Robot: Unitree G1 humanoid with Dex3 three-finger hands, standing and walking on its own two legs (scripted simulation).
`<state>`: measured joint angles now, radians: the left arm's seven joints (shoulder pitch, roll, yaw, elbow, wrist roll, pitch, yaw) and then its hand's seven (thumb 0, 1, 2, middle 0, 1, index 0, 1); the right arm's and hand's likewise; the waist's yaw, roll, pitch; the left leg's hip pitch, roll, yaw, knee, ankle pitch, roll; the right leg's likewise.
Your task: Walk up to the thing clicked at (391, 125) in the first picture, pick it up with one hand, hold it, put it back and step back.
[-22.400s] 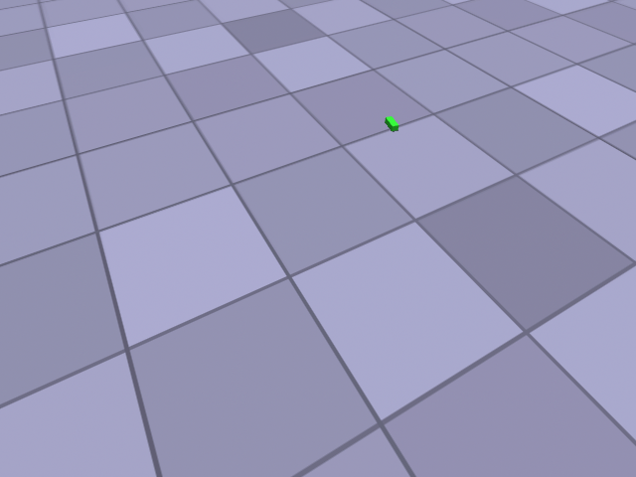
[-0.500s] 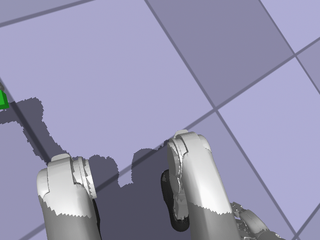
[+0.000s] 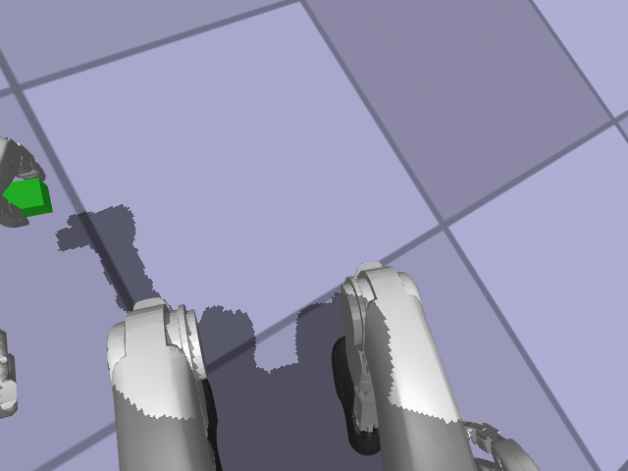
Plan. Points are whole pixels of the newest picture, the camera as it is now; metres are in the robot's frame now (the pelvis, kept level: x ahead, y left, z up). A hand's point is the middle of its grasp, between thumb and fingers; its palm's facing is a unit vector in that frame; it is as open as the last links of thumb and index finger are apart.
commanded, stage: lift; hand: left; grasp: from above
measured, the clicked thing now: (4, 202) +0.46 +0.35 -0.16
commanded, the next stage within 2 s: hold in 1.42 s
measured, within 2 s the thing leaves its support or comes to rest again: neither
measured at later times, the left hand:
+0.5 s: hand out of the picture +0.38 +0.32 +0.05, palm faces -0.40 -0.15 -0.90, open 6.6 cm
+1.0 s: hand out of the picture +0.33 +0.28 +0.24, palm faces -0.43 -0.16 -0.89, open 6.7 cm
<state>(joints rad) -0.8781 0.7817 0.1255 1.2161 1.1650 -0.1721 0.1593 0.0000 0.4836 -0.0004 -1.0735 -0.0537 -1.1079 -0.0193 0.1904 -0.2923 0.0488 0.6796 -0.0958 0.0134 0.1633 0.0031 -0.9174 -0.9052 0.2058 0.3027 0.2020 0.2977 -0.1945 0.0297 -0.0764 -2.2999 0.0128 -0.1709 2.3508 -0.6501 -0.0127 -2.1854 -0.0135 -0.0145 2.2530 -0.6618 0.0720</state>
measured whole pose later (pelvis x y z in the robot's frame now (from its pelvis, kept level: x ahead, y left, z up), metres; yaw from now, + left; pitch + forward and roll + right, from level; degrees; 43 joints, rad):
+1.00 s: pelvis +0.02 -0.01 +0.31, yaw +6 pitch +16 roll -3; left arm -0.30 0.47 -0.11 0.68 0.96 0.01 0.04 0.00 0.53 0.00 -0.98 -0.17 -1.02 -0.12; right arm 0.21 -0.25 -0.02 0.70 0.03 0.00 -0.04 0.01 -0.90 -0.90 0.21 0.30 0.20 0.30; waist -0.05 0.04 -0.13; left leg -1.09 0.07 -0.03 1.29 -0.49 -0.02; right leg -1.05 -0.03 -0.01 1.24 -0.48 0.05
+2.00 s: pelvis +0.09 +0.00 +0.41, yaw +5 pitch +5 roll +0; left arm -0.30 0.38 -0.20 0.74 0.98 0.05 0.03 0.00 0.50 0.07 -0.98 -0.19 -1.01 -0.14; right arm 0.23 -0.25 -0.05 0.72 0.05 0.02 -0.03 0.01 -0.90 -0.90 0.21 0.30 0.20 0.30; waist -0.01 0.04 -0.06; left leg -0.41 0.06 0.05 0.65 -0.33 -0.02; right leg -0.41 -0.05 0.03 0.64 -0.32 0.05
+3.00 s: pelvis +0.07 -0.01 +0.42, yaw +5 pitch +1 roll +1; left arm -0.25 0.39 -0.21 0.61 0.98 0.06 -0.07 0.00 0.51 0.00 -1.02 -0.13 -1.05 -0.10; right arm 0.19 -0.25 -0.03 0.69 0.06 0.06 -0.05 0.01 -0.90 -0.90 0.20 0.30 0.20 0.30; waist 0.02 0.05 -0.01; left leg -0.27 0.05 0.05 0.49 -0.23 -0.03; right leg -0.29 -0.05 0.03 0.51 -0.23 0.04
